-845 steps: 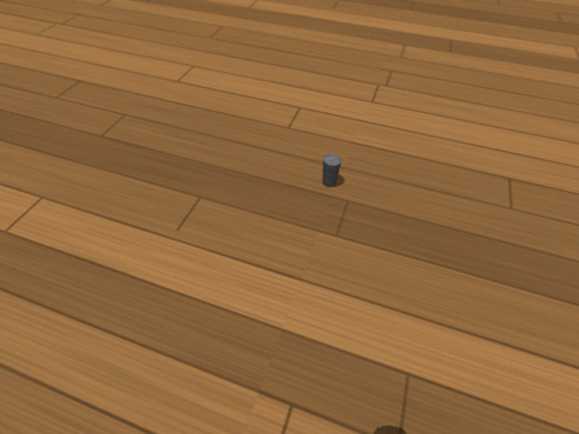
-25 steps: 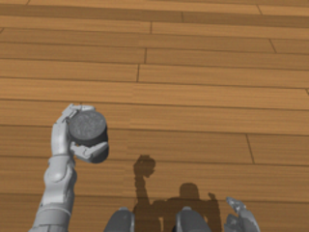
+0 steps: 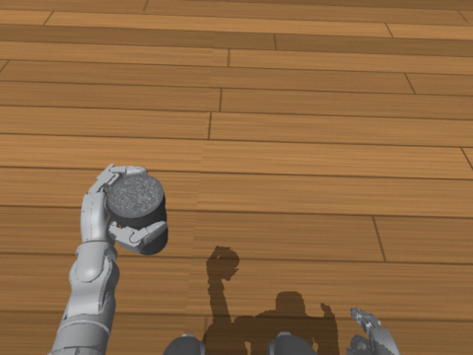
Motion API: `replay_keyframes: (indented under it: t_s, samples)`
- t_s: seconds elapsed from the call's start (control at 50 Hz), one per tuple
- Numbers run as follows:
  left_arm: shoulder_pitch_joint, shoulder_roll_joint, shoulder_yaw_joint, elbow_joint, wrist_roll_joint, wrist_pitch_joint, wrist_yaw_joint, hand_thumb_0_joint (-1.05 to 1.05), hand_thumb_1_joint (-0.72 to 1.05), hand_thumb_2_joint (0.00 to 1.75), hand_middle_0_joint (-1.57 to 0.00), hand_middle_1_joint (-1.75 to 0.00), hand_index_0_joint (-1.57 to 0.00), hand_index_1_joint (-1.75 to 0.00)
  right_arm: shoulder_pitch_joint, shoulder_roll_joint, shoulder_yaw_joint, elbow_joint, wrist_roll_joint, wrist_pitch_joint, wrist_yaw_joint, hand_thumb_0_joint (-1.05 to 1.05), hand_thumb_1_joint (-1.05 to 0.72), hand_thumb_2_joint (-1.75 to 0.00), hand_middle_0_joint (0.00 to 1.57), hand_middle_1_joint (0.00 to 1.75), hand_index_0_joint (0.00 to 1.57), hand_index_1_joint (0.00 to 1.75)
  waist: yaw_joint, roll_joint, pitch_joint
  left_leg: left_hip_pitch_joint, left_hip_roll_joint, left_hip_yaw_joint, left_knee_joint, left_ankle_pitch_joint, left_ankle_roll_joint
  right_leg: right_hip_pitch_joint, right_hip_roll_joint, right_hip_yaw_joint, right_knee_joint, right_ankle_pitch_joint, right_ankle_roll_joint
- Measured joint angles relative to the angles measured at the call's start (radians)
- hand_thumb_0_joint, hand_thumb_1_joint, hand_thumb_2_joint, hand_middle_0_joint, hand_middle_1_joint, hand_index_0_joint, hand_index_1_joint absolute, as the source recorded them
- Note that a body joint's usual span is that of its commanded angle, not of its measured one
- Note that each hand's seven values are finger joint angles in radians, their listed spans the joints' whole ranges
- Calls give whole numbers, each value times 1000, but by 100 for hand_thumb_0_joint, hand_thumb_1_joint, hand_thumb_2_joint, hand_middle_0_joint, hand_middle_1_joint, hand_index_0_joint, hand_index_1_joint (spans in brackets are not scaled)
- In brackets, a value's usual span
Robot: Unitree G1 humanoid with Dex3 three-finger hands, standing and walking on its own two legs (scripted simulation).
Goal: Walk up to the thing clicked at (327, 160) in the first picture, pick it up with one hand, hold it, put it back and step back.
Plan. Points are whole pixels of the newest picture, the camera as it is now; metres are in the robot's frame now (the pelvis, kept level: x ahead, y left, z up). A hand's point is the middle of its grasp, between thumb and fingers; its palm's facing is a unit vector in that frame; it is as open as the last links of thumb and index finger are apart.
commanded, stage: hold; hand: left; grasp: from the side
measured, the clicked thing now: (144, 219) +0.33 +0.17 +0.00
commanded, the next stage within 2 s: none
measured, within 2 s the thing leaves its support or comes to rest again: neither
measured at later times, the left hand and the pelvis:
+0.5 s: hand (134, 205) +0.33 +0.17 +0.05, palm faces +0.13 -0.99 -0.01, open 11.3 cm; pelvis +0.00 +0.00 +0.01, yaw +0 degrees
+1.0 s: hand (134, 211) +0.32 +0.17 +0.06, palm faces +0.13 -0.99 -0.01, open 11.3 cm; pelvis -0.01 +0.00 +0.02, yaw +0 degrees
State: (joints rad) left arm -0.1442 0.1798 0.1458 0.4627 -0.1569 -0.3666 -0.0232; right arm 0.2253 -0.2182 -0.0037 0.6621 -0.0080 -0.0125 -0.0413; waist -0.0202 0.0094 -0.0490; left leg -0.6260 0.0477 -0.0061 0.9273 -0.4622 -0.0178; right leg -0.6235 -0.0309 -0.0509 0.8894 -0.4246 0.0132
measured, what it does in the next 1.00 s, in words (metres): stands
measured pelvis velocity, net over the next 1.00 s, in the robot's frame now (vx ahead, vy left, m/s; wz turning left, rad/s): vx -0.01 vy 0.00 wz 0.00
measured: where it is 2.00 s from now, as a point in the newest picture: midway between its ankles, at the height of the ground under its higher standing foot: outside the picture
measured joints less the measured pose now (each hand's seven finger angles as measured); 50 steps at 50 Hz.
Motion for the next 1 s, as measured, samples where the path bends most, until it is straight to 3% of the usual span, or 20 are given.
replay_keyframes:
  t_s: [1.0]
  samples:
    - [1, -11, -10, 19, 10, -3, 5, 2, -50, 108, -70, -100, -61, -101, 2, 1, -4, 13, 1, -2, 13, 1, -91, -90, 20, 30, 20, 30, 4, -2, 36, 127, -7, 9, -111, 62, 3, 124, -3, 6, -106, 60, 3]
